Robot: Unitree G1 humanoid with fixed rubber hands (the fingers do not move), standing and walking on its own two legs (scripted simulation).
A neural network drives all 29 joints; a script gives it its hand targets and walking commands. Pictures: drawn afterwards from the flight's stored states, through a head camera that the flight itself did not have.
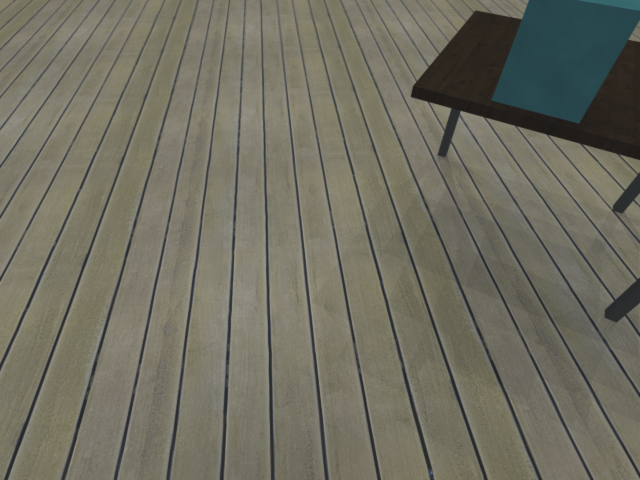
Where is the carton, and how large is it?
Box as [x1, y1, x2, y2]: [491, 0, 639, 122]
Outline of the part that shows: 639,0 529,0 491,100 579,122 639,20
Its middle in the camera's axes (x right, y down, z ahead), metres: +0.66 -0.53 +1.05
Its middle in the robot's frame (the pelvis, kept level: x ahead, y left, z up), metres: +1.17 -0.62 +0.05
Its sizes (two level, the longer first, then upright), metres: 0.238 0.234 0.272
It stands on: a table, 0.66 m high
